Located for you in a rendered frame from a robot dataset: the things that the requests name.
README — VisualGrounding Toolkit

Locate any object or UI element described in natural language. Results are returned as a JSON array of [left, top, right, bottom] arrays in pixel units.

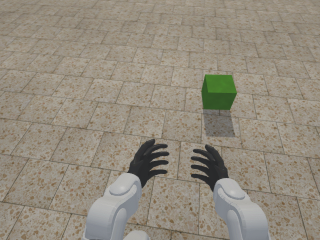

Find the robot left forearm
[[81, 173, 142, 240]]

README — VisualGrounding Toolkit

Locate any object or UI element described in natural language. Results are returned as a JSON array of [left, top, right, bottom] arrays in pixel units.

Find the carton
[[201, 74, 237, 110]]

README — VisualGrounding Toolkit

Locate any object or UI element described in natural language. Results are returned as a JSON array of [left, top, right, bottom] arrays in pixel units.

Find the left robot hand
[[127, 139, 169, 188]]

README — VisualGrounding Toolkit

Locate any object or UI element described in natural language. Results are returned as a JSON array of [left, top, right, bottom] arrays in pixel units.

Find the left robot thigh
[[123, 230, 151, 240]]

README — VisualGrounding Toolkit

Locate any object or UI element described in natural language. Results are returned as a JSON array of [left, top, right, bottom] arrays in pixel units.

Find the right robot hand
[[190, 144, 229, 192]]

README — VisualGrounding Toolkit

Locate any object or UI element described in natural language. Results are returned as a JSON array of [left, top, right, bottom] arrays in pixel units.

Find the robot right forearm
[[213, 178, 271, 240]]

